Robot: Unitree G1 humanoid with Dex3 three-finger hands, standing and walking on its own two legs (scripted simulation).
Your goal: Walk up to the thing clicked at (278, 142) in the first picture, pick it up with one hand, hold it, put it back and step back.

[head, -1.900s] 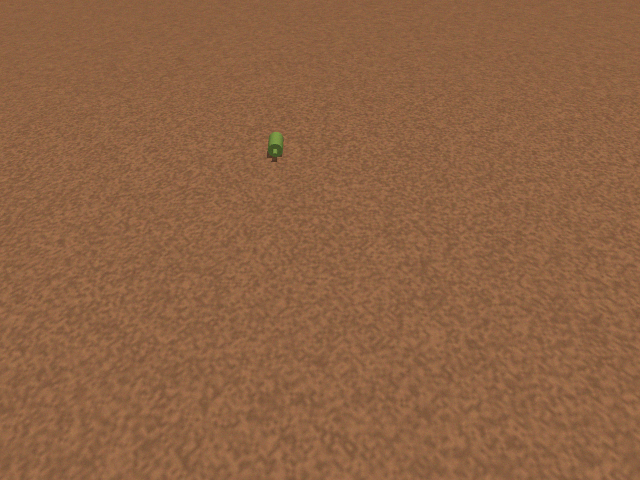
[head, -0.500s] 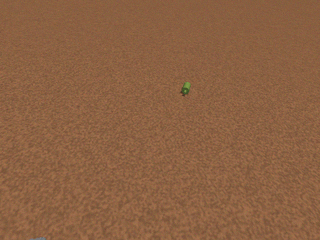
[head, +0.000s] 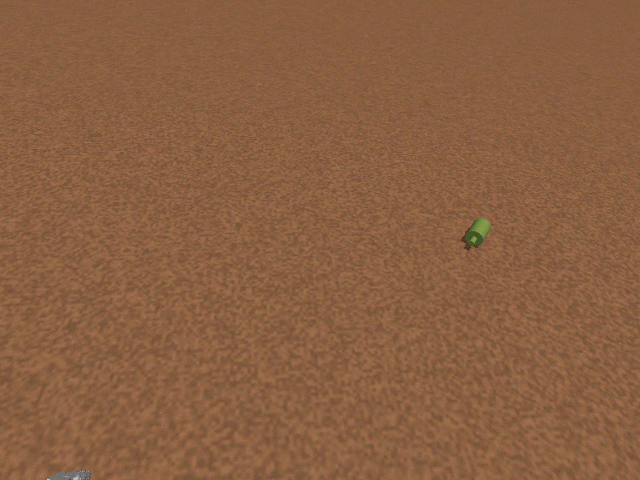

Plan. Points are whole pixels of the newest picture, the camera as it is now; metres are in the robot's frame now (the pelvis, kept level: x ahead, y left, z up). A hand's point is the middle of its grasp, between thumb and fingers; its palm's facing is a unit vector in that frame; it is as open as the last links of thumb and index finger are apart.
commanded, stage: walk up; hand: left
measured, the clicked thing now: (476, 234) +1.45 -0.77 -0.73
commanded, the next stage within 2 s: none
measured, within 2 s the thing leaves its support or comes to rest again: neither
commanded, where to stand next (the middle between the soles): +1.45 -1.18 m, yaw +58 degrees
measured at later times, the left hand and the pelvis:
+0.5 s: hand out of the picture +0.20 +0.10 -0.16, palm faces +0.32 -0.87 -0.38, open 7.4 cm; pelvis +0.29 -0.18 -0.03, yaw +18 degrees
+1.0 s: hand (376, 309) +0.50 -0.10 -0.14, palm faces +0.46 -0.81 -0.35, open 7.3 cm; pelvis +0.55 -0.38 -0.02, yaw +31 degrees
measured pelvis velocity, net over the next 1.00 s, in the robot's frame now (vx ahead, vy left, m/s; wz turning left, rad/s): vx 0.55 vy -0.38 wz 0.54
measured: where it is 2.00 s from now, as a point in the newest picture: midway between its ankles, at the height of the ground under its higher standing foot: (473, 328)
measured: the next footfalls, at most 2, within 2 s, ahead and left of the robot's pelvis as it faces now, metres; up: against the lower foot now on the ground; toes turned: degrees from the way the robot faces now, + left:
right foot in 0.08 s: +0.20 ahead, -0.20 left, +0.00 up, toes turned +2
left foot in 0.48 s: +0.42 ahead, -0.06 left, +0.00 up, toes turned +26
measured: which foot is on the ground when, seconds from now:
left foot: down 0.00-0.10, up 0.12-0.46, down 0.48-0.86, up 0.88-1.00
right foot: up 0.00-0.06, down 0.08-0.52, up 0.54-0.82, down 0.84-1.00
